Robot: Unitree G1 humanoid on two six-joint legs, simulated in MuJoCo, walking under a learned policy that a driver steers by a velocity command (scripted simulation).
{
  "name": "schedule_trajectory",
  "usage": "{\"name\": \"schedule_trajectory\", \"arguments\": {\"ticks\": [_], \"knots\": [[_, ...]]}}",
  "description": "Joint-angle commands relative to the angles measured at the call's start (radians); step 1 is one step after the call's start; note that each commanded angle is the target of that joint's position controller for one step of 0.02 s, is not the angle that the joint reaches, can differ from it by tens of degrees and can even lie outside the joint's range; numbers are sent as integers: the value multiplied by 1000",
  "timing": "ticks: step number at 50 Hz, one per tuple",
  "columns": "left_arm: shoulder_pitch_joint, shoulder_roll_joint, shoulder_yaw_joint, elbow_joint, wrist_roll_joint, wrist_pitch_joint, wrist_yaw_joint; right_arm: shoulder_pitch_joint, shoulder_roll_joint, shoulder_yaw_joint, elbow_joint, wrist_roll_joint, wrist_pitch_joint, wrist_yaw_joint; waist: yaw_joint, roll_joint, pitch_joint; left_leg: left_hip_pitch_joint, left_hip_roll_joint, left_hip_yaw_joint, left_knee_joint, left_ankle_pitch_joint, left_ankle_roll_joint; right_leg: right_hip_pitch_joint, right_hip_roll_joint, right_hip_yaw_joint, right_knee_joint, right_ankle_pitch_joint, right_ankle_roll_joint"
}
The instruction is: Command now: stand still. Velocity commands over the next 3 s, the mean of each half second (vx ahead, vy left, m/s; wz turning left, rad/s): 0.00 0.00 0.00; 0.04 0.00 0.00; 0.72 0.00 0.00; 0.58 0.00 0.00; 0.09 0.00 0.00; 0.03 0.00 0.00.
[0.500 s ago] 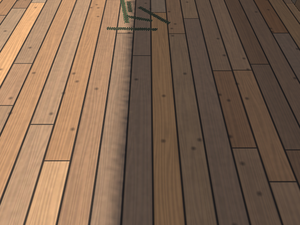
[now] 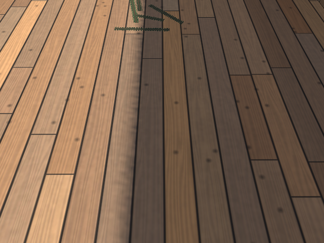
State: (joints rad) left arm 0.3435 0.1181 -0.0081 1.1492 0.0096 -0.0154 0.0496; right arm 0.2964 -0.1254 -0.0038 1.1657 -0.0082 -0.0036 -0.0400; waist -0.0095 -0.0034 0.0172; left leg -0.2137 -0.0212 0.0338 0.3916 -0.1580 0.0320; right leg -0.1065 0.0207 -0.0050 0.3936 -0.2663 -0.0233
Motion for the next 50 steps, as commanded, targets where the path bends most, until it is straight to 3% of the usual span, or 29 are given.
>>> {"name": "schedule_trajectory", "arguments": {"ticks": [1, 45, 46, 47, 48, 49, 50], "knots": [[86, 63, 9, -1, 0, -3, 2, 67, -68, -9, -4, 0, -3, -3, 0, 1, 68, 42, 107, -119, -65, 42, 15, -108, -103, 94, -90, 83, -32], [117, 46, 6, 5, 0, -11, 3, 94, -49, -6, 15, 2, -4, -7, 2, -2, 78, 63, 111, -104, -37, 111, 7, -67, -108, 92, -93, 171, -35], [138, 52, 10, 9, 2, -10, 2, 100, -48, -6, 16, 0, -2, -6, 9, -8, 42, 65, 85, -87, -26, -31, 13, -51, -91, 92, -109, 1, -47], [150, 93, 27, 4, 2, -3, 0, 91, -71, -18, 4, -1, 3, -1, 19, -46, 49, 18, 29, -43, 49, -279, 30, -57, -79, 120, -114, -290, -82], [189, 137, 44, 0, 5, 4, -6, 45, -90, -28, -26, -11, 7, 10, 49, -90, 110, -131, 3, -27, 129, -450, 38, -56, -129, 223, -170, -558, -130], [247, 169, 59, 8, 3, 6, -10, -40, -62, -23, -78, -21, 5, 25, 90, -164, 194, -286, -20, 37, 253, -429, 28, -31, -235, 370, -273, -729, -189], [239, 167, 65, 3, 0, 2, -10, -145, -46, -18, -140, -28, -4, 34, 109, -193, 282, -410, 33, 55, 373, -288, 23, -35, -339, 473, -341, -692, -235]]}}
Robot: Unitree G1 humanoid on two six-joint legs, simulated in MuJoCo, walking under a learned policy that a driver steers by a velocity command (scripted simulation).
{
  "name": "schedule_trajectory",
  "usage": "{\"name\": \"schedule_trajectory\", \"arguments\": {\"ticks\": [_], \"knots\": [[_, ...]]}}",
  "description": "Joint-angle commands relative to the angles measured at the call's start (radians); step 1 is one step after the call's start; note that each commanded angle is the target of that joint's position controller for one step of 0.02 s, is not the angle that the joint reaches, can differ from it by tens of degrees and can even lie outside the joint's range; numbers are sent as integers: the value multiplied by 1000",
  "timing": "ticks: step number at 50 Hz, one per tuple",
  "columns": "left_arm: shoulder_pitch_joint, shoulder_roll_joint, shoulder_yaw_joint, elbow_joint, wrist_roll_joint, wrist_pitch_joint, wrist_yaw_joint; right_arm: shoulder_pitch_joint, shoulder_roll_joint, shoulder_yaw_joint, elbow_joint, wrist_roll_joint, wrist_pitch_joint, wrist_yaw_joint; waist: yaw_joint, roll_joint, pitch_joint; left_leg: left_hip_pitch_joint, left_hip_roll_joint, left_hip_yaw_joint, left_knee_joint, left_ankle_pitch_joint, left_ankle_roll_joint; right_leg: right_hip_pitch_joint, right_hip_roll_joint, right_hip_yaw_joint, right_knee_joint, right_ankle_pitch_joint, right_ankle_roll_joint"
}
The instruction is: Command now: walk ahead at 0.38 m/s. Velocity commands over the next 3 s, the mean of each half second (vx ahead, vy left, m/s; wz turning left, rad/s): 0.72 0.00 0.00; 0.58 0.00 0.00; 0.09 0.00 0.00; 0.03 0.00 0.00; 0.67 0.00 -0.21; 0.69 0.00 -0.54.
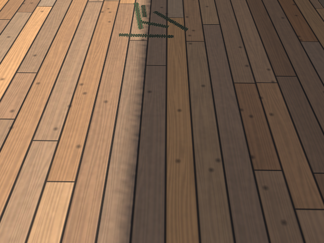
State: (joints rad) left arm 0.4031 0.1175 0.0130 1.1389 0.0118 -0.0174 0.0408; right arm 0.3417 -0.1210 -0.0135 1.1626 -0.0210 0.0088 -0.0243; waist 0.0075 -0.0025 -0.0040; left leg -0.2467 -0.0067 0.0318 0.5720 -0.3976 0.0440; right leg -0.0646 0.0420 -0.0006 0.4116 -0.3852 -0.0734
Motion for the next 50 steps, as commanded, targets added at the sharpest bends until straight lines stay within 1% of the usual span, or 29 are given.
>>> {"name": "schedule_trajectory", "arguments": {"ticks": [1, 3, 5, 7, 9, 11, 12, 13, 14, 15, 16, 17, 19, 22, 25, 30, 33, 34, 35, 36, 37, 38, 39, 40, 41, 42, 43, 47, 50], "knots": [[172, 149, 44, 5, 7, -5, -3, -245, -79, -19, -171, -17, -27, 26, 91, -137, 308, -473, 53, 20, 280, -21, 7, -42, -389, 496, -379, -470, -200], [115, 163, 53, -26, 14, -31, -5, -211, -98, -36, -184, -16, -52, 44, 39, -71, 222, -518, 88, -20, 319, 50, 1, 55, -364, 424, -353, -292, -183], [55, 173, 60, -56, 3, -56, -7, -187, -107, -48, -198, -4, -66, 59, 0, -87, 157, -398, 82, -10, 243, 102, 1, 15, -308, 310, -351, -199, -143], [28, 179, 64, -71, 0, -71, -9, -203, -100, -53, -224, 1, -63, 66, -13, -133, 167, -256, 65, 20, 129, 110, 6, -86, -277, 235, -350, -172, -127], [14, 190, 70, -80, -1, -77, -15, -168, -100, -59, -229, 5, -59, 67, -31, -132, 179, -99, 34, 82, 40, 104, 14, -178, -268, 186, -317, -177, -136], [-17, 205, 72, -92, 3, -85, -25, 12, -123, -79, -181, 4, -67, 56, -120, -56, 134, 199, -28, 145, -29, 110, 28, -316, -234, 120, -137, -5, -137], [-30, 191, 64, -96, 17, -93, -33, 218, -173, -104, -119, 0, -81, 42, -214, 51, 31, 443, -5, 83, -62, 36, 45, -417, -163, 36, 170, 197, -122], [-56, 94, 40, -158, 2, -101, -44, 399, -304, -130, -87, -28, -93, 28, -255, 382, -68, 590, 307, -464, -318, -479, 129, -648, -23, -96, 649, 71, -56], [-115, 110, 47, -205, 15, -111, -59, 289, -226, -98, -103, -27, -86, 31, -170, 315, -16, 462, 377, -837, -499, -619, 152, -777, 22, 64, 847, -36, -79], [-159, 121, 48, -231, 16, -105, -69, 102, -225, -89, -157, -27, -84, 33, -80, 177, 68, 352, 389, -709, -442, -547, 141, -835, -75, 75, 934, 74, -89], [-173, 142, 50, -230, 16, -105, -82, 39, -207, -83, -181, -17, -93, 41, -57, 47, 59, 268, 350, -569, -426, -387, 134, -783, -129, 73, 906, 176, -82], [-150, 131, 51, -224, 22, -101, -91, 27, -207, -79, -182, -8, -100, 42, -23, 34, 43, 216, 307, -466, -447, -300, 122, -726, -155, 66, 849, 204, -68], [-142, 114, 48, -229, 37, -74, -101, 40, -161, -59, -166, -2, -115, 34, 10, 68, 74, 145, 247, -342, -493, -195, 107, -690, -179, 41, 804, 227, -25], [-263, 123, 48, -273, 28, -44, -105, 117, -159, -53, -149, 2, -131, 29, -6, 35, 144, 162, 207, -230, -534, -19, 119, -804, -181, -10, 743, 311, 7], [-440, 129, 43, -344, 22, -41, -107, 170, -150, -46, -151, 6, -143, 34, -38, 24, 188, 156, 176, -137, -578, 167, 139, -805, -160, -59, 543, 388, 24], [-566, 114, 29, -403, 9, -47, -108, 200, -169, -43, -142, 19, -159, 22, -42, 41, 200, 268, 192, -12, -645, 616, 132, -610, -102, -140, 219, 477, -38], [-446, 150, 40, -383, 17, -57, -80, 217, -222, -51, -126, 0, -145, 12, 19, 116, 73, 434, 208, 39, -348, 1367, 97, -427, 29, -199, 184, 346, -91], [-285, 180, 52, -340, 21, -67, -68, 216, -244, -58, -118, -12, -131, 2, 88, 143, -12, 433, 210, 41, -134, 1458, 80, -271, 61, -179, 171, 314, -105], [-87, 210, 66, -277, 25, -79, -59, 186, -263, -65, -120, -6, -119, -6, 179, 142, -104, 391, 186, 60, 130, 1381, 57, -67, 44, -155, 53, 434, -115], [45, 272, 84, -243, 52, -85, -49, 195, -218, -57, -141, 8, -116, -5, 200, 130, -221, 188, 144, 40, 415, 1020, 53, 203, -111, -15, 108, 437, -133], [52, 375, 105, -234, 78, -93, -54, 384, -28, -17, -160, 70, -110, 17, 58, -213, -404, -276, -61, 7, 921, -164, 4, 618, -530, 541, 152, 828, -338], [73, 346, 114, -231, 27, -76, -62, 295, -168, -48, -155, 64, -117, 2, 112, -23, -532, -267, -69, -145, 1003, -107, 29, 557, -469, 627, 77, 931, -326], [-43, 295, 95, -222, 19, -83, -62, 163, -161, -48, -198, 63, -122, -4, 62, -47, -333, -327, -6, -144, 943, -15, 27, 388, -428, 424, 51, 1011, -281], [-96, 210, 73, -218, 17, -90, -63, 98, -155, -43, -207, 35, -126, -4, 46, 11, -180, -340, 26, -117, 847, 18, 29, 214, -383, 325, 4, 1002, -234], [-114, 162, 59, -207, 14, -95, -56, 68, -142, -44, -203, 14, -115, 3, 23, 9, -94, -323, 48, -119, 790, 30, 28, 94, -341, 244, -39, 993, -201], [-108, 125, 44, -190, 4, -95, -48, 92, -127, -43, -203, -5, -95, 14, -13, -10, -60, -258, 54, -108, 734, 39, 19, -17, -312, 183, -87, 995, -182], [-94, 112, 36, -176, 2, -99, -46, 105, -103, -41, -197, -11, -77, 20, -33, -12, -46, -204, 57, -103, 672, 45, 14, -82, -301, 139, -115, 1015, -169], [-114, 176, 38, -160, 5, -117, -49, 59, -80, -29, -215, -14, -47, 25, -88, -51, -22, -147, 45, -28, 406, 159, -1, -197, -227, -19, -148, 1140, -150], [-92, 169, 30, -145, -4, -107, -52, -49, -89, -17, -233, -1, -54, 22, -49, -104, -25, -97, 27, 32, 176, 356, 1, -169, -175, -84, -146, 1059, -111]]}}
Over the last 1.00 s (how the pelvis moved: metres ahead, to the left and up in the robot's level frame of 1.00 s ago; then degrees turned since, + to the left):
0.03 -0.01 0.00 0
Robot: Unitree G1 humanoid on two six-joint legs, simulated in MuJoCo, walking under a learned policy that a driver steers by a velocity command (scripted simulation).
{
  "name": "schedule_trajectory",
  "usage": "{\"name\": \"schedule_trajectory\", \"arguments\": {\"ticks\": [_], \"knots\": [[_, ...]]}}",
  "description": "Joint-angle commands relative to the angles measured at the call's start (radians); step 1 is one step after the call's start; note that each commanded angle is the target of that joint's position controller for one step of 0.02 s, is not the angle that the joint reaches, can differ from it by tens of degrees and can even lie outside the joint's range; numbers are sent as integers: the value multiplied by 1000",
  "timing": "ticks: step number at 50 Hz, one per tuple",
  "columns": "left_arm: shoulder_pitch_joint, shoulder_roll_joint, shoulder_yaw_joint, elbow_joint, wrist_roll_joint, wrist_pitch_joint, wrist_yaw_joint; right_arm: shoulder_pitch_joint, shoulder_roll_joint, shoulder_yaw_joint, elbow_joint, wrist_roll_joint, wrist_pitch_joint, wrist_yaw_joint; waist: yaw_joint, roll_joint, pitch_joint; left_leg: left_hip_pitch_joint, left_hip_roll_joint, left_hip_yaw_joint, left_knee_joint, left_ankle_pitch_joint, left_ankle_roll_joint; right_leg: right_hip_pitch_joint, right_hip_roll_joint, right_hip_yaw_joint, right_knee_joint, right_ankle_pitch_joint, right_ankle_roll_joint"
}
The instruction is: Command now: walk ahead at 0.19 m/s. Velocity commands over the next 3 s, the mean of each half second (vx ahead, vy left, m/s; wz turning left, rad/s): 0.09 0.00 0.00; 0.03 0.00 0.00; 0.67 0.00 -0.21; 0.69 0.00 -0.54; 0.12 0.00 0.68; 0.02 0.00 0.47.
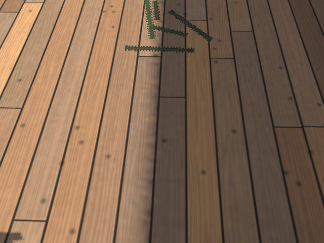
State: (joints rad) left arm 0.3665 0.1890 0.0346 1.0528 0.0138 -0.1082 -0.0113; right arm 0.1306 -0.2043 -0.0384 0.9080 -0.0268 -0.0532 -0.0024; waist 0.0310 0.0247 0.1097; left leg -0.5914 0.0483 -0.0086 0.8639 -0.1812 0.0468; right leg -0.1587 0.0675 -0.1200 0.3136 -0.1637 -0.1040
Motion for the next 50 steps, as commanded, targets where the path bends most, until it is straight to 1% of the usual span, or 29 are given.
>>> {"name": "schedule_trajectory", "arguments": {"ticks": [1, 3, 5, 6, 7, 8, 9, 10, 11, 12, 13, 14, 15, 16, 18, 19, 20, 21, 22, 23, 24, 25, 26, 28, 36, 47, 48, 49, 50], "knots": [[-31, 97, 7, -48, -9, -12, 2, 146, -12, 10, 24, 7, 7, -3, -59, -130, -147, 255, -29, 75, -147, 176, 0, -45, -208, 39, -39, 811, -75], [1, 97, 5, -29, -9, 0, 8, 118, -25, 11, 25, 7, 3, -10, -42, -122, -136, 262, -25, 69, -193, 182, 6, -2, -232, 59, -16, 744, -70], [11, 97, 4, -16, -2, 15, 18, 111, -41, 7, 32, 2, -4, -15, -37, -118, -104, 271, -26, 63, -250, 127, 18, 27, -256, 86, 33, 679, -66], [7, 97, 4, -11, -3, 22, 24, 134, -41, 4, 46, -2, -9, -18, -48, -107, -90, 300, -31, 65, -315, 127, 24, 35, -256, 94, 78, 641, -56], [11, 95, 4, -5, -5, 28, 28, 179, -45, 1, 68, -5, -19, -22, -65, -75, -87, 366, -29, 56, -415, 207, 31, 31, -235, 96, 144, 570, -32], [56, 93, 5, -1, 1, 30, 32, 222, -92, -9, 83, -8, -33, -26, -58, 3, -118, 463, 53, -23, -439, 568, 39, 4, -186, 85, 231, 398, 6], [187, 36, -6, 20, -8, 38, 39, 258, -124, -14, 91, -8, -37, -25, -6, 112, -201, 581, 220, -148, -381, 974, 126, -49, -116, 51, 339, -7, 33], [239, 5, -10, 57, -23, 65, 44, 259, -80, 0, 90, 8, -23, -24, -28, 171, -270, 581, 319, -274, -414, 993, 249, -62, -44, 56, 437, -361, 50], [162, 42, 1, 41, -16, 84, 47, 243, -54, 10, 87, 10, -14, -24, -42, 138, -231, 534, 320, -321, -480, 800, 273, -107, -40, 99, 493, -496, 54], [87, 47, 4, 23, -6, 94, 44, 204, -57, 13, 85, 6, -7, -29, -38, 114, -185, 480, 295, -312, -528, 617, 260, -131, -43, 122, 511, -504, 59], [40, 40, 4, 16, -1, 104, 40, 176, -57, 16, 85, 0, 0, -36, -27, 85, -164, 431, 267, -283, -566, 477, 232, -123, -57, 138, 505, -461, 64], [29, 24, 1, 18, 1, 113, 37, 145, -54, 19, 84, 0, 6, -44, -5, 77, -148, 375, 234, -239, -597, 364, 194, -87, -71, 143, 462, -407, 70], [41, 5, -5, 29, 1, 119, 38, 118, -52, 21, 84, 2, 11, -46, 12, 81, -145, 347, 200, -203, -614, 281, 157, -51, -76, 138, 402, -358, 78], [53, -4, -9, 44, -1, 122, 40, 107, -52, 20, 87, 3, 15, -45, 16, 76, -148, 341, 173, -176, -619, 223, 133, -20, -68, 123, 347, -306, 83], [76, -11, -14, 70, -2, 126, 46, 97, -60, 17, 96, 16, 23, -41, 27, 60, -151, 323, 136, -138, -616, 62, 96, 45, -60, 99, 209, -176, 87], [74, -9, -16, 76, -1, 126, 47, 102, -66, 13, 103, 22, 28, -39, 25, 48, -132, 294, 120, -130, -624, -64, 68, 75, -68, 103, 127, -91, 85], [52, 9, -17, 69, 8, 124, 47, 119, -67, 8, 110, 27, 34, -35, 7, 35, -98, 260, 104, -132, -642, -197, 30, 78, -102, 142, 74, -58, 80], [31, 31, -17, 54, 14, 118, 47, 133, -65, 5, 115, 30, 41, -32, -11, 32, -64, 243, 82, -127, -653, -260, 1, 43, -142, 186, 36, -111, 73], [14, 40, -17, 58, 5, 113, 45, 135, -51, 3, 118, 33, 47, -28, -29, -33, 3, 294, 46, -86, -642, -196, -6, -91, -145, 196, 27, -191, 63], [8, 23, -23, 60, 2, 104, 45, 148, -39, 5, 130, 26, 47, -26, -36, -62, 3, 370, 46, -77, -598, -113, -2, -137, -153, 207, -5, -203, 62], [0, 18, -25, 62, -2, 96, 46, 169, -24, 7, 142, 20, 46, -25, -47, -79, -6, 417, 43, -67, -565, -45, 2, -152, -159, 213, -26, -185, 63], [-6, 23, -24, 60, -5, 90, 49, 185, -21, 8, 152, 17, 43, -24, -55, -79, -22, 447, 43, -62, -546, 4, 6, -148, -162, 217, -39, -166, 62], [-6, 20, -26, 59, -5, 84, 52, 190, -27, 6, 159, 15, 40, -23, -56, -68, -32, 459, 45, -61, -537, 40, 9, -136, -166, 219, -42, -140, 60], [5, 21, -27, 61, -5, 78, 53, 190, -24, 8, 170, 16, 36, -22, -54, -48, -40, 457, 46, -58, -533, 65, 8, -107, -166, 217, -41, -106, 55], [51, 9, -33, 72, -5, 78, 55, 203, -11, 18, 210, 20, 40, -28, -44, -33, -26, 447, 47, -52, -531, 93, -4, -73, -165, 210, -43, -61, 47], [77, -6, -39, 80, -6, 76, 58, 228, 3, 27, 247, 21, 42, -34, -42, -34, -21, 445, 51, -48, -515, 135, -12, -40, -165, 202, -37, 15, 44], [106, 4, -34, 86, -3, 77, 57, 234, 6, 26, 250, 19, 44, -33, -32, -47, -54, 442, 20, -24, -491, -5, -7, -24, -152, 207, -59, -162, 30], [123, 50, -16, 83, -4, 84, 55, 223, -14, 15, 238, 17, 49, -28, -18, -99, -41, 382, -42, 33, -400, -232, 4, -24, -154, 253, -80, -441, -9], [167, 96, 3, 82, -1, 91, 50, 159, -30, 6, 205, 8, 54, -17, 17, -147, 32, 213, -76, 70, -303, -350, 5, -9, -222, 369, -160, -692, -62]]}}
Over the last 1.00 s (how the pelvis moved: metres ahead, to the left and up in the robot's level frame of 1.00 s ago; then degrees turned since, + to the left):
0.60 0.05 0.00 0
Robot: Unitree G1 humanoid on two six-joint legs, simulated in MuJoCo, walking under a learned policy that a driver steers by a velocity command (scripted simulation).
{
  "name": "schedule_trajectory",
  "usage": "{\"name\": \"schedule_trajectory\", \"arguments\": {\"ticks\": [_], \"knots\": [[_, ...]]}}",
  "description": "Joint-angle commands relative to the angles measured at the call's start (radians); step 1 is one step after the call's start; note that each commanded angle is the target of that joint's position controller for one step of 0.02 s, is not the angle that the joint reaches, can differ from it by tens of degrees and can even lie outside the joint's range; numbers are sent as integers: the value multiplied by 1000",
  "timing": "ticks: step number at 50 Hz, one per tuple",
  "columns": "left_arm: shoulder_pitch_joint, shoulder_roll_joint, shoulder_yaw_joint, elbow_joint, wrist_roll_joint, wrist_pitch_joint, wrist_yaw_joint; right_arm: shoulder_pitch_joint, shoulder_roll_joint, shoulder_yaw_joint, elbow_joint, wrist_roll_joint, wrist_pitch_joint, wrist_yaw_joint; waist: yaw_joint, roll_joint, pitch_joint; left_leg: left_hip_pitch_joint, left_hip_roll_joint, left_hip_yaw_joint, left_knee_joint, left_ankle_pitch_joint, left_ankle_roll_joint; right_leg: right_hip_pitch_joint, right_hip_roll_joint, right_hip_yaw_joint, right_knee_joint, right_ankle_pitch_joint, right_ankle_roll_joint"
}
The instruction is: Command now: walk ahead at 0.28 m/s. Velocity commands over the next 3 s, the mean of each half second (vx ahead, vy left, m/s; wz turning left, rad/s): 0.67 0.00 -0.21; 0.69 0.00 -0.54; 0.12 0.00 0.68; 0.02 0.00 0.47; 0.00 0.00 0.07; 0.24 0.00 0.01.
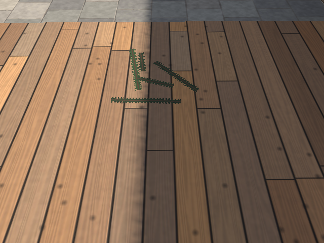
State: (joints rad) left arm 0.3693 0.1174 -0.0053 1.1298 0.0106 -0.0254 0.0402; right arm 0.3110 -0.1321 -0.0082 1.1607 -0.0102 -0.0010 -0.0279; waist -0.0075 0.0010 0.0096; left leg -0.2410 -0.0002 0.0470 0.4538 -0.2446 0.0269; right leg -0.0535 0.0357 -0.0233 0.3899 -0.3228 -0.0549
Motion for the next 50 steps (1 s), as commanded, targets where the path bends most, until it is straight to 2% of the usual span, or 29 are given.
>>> {"name": "schedule_trajectory", "arguments": {"ticks": [1, 2, 3, 5, 7, 12, 13, 14, 15, 16, 17, 18, 19, 20, 22, 26, 32, 33, 35, 37, 38, 39, 40, 41, 42, 43, 45, 47, 50], "knots": [[200, 200, 58, 10, -1, 11, -5, -123, -84, -21, -106, -19, 1, 23, 92, -184, 235, -308, -22, 62, 214, -247, 20, -93, -305, 403, -338, -657, -169], [208, 183, 60, 10, 3, 6, -5, -207, -87, -24, -156, -26, -6, 32, 108, -175, 300, -432, 35, 32, 321, -184, 22, -71, -374, 473, -381, -594, -206], [192, 166, 60, 2, 9, -4, -4, -225, -95, -32, -175, -25, -16, 40, 87, -121, 294, -529, 60, 2, 382, -143, 19, -1, -379, 465, -378, -486, -210], [157, 173, 69, -19, 11, -29, -7, -185, -110, -48, -179, -24, -42, 56, 48, -69, 202, -564, 82, -22, 414, -75, 14, 111, -348, 384, -351, -315, -192], [117, 182, 75, -40, 4, -54, -9, -191, -115, -58, -202, -15, -53, 68, 22, -89, 152, -479, 80, -17, 360, -20, 11, 78, -309, 295, -348, -235, -167], [116, 204, 84, -57, 8, -81, -19, -268, -115, -66, -276, -11, -46, 80, 32, -121, 182, -276, 54, 54, 171, -7, 33, -40, -304, 192, -339, -145, -166], [103, 202, 83, -63, 5, -82, -23, -236, -120, -70, -277, -9, -51, 79, 12, -104, 182, -165, 38, 69, 135, -2, 42, -104, -301, 186, -299, -83, -167], [63, 217, 85, -75, 6, -85, -28, -115, -133, -81, -249, -6, -58, 74, -59, -85, 145, 22, -4, 92, 98, -1, 47, -187, -278, 156, -185, 102, -157], [33, 219, 81, -86, 14, -89, -36, 96, -179, -105, -184, -5, -70, 59, -155, -11, 37, 302, -29, 88, 77, -26, 54, -295, -212, 96, 71, 317, -138], [14, 173, 66, -123, 3, -91, -46, 312, -307, -139, -146, -29, -86, 37, -240, 207, -115, 572, 199, -226, -70, -378, 93, -517, -79, -16, 505, 263, -88], [8, 97, 51, -179, -11, -98, -49, 356, -366, -140, -142, -47, -94, 39, -189, 386, -184, 597, 420, -722, -327, -816, 102, -711, 32, 43, 809, -183, -87], [-48, 142, 63, -199, -5, -88, -52, 146, -276, -112, -185, -46, -84, 34, -92, 223, -71, 410, 422, -704, -327, -738, 78, -741, -47, 112, 951, -54, -106], [-61, 154, 67, -206, -5, -83, -61, 40, -229, -98, -216, -35, -88, 39, -47, 88, -23, 294, 402, -545, -293, -578, 57, -718, -108, 111, 951, 66, -108], [-49, 138, 68, -202, -4, -78, -69, 8, -211, -91, -214, -25, -94, 44, -19, 48, -12, 220, 366, -408, -311, -448, 41, -671, -144, 109, 917, 124, -102], [-51, 114, 71, -219, 17, -50, -85, -1, -167, -72, -200, -18, -101, 35, 16, 92, 34, 152, 314, -221, -336, -312, 10, -671, -174, 86, 910, 152, -79], [-173, 95, 71, -276, 6, -10, -103, 64, -147, -63, -173, -14, -120, 32, 17, 38, 103, 147, 264, 20, -359, -36, -36, -782, -163, 35, 901, 284, -64], [-375, 119, 64, -357, 0, 1, -119, 145, -131, -49, -152, -17, -131, 12, 3, 17, 175, 255, 186, 266, -383, 469, -49, -789, -93, -130, 607, 361, -106], [-397, 109, 54, -392, 3, -4, -123, 138, -165, -51, -159, -15, -132, 6, 28, 55, 193, 235, 222, 290, -358, 653, -55, -716, -105, -148, 493, 355, -123], [-391, 149, 60, -396, 4, -3, -116, 156, -209, -59, -162, -10, -124, -16, 50, 65, 138, 313, 227, 320, -252, 1147, -57, -568, -12, -242, 408, 333, -155], [-186, 201, 77, -351, 5, -1, -106, 127, -285, -84, -188, -15, -98, -39, 159, 98, 26, 359, 262, 308, 49, 1457, -47, -364, 64, -260, 357, 269, -178], [16, 241, 98, -296, 6, -3, -94, 77, -316, -97, -212, -12, -89, -35, 245, 110, -72, 307, 280, 275, 302, 1460, -30, -160, 82, -225, 332, 253, -199], [176, 278, 125, -245, 5, -11, -73, 22, -314, -103, -236, 1, -83, -18, 306, 85, -143, 192, 261, 240, 607, 1179, -15, 58, 62, -117, 197, 301, -230], [70, 282, 145, -249, -16, -5, -49, -24, -230, -95, -248, 9, -86, 6, 244, -98, -74, -102, 36, 200, 970, 23, -17, 198, -39, 82, 116, 370, -238], [-5, 409, 152, -284, 37, -7, -66, 117, -130, -66, -341, 13, -100, 3, 56, -144, -195, -363, -22, 59, 1263, -320, -35, 381, -298, 461, 226, 1134, -378], [26, 395, 153, -299, 36, -4, -55, 98, -123, -48, -354, 30, -106, 2, 95, -28, -366, -436, -7, -87, 1289, -223, -29, 435, -398, 613, 59, 915, -462], [-18, 311, 131, -286, 28, -11, -41, 117, -145, -44, -319, 29, -102, -1, 54, 96, -210, -446, 43, -74, 1195, -150, -24, 252, -390, 531, -24, 759, -406], [-105, 209, 91, -288, 24, -38, -33, 117, -146, -43, -287, -2, -75, 0, -22, 159, -52, -309, 91, -104, 1028, -124, -11, -57, -347, 335, -83, 799, -301], [-86, 202, 78, -261, 8, -69, -35, 156, -142, -45, -257, -12, -27, 11, -56, 131, 12, -148, 106, -123, 853, -112, -15, -257, -297, 169, -130, 869, -208], [-86, 232, 79, -251, 10, -88, -33, 99, -144, -50, -275, -2, -12, 30, -55, 20, 3, -194, 80, -62, 657, 22, -2, -175, -204, -21, -119, 1103, -90]]}}
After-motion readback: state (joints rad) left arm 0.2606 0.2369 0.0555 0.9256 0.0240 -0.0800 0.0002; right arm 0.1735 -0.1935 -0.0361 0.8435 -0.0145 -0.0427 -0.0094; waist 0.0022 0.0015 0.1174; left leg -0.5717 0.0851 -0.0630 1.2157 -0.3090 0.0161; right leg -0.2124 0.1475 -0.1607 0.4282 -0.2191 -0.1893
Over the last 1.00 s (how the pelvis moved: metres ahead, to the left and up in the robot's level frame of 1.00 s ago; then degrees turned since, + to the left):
0.14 0.00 0.00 0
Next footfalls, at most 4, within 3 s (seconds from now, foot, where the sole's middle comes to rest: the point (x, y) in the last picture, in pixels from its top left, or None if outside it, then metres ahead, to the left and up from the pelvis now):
0.30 left None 0.24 0.17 -0.78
0.80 right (177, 222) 0.63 -0.03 -0.78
1.26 left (169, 179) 0.85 0.00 -0.78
1.80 right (208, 177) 0.86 -0.19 -0.78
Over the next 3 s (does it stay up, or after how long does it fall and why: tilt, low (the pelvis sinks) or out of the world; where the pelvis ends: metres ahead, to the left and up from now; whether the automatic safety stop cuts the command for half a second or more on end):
stays up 0.83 -0.13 0.00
